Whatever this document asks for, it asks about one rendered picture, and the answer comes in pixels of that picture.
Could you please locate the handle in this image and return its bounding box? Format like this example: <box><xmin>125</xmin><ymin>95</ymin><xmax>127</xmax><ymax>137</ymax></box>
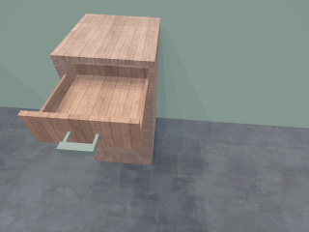
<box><xmin>57</xmin><ymin>131</ymin><xmax>99</xmax><ymax>157</ymax></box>

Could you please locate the cabinet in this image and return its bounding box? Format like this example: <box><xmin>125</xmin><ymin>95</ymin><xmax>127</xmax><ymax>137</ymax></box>
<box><xmin>50</xmin><ymin>14</ymin><xmax>160</xmax><ymax>165</ymax></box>

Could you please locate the drawer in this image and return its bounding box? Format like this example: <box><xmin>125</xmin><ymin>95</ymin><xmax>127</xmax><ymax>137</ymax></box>
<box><xmin>17</xmin><ymin>62</ymin><xmax>150</xmax><ymax>150</ymax></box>

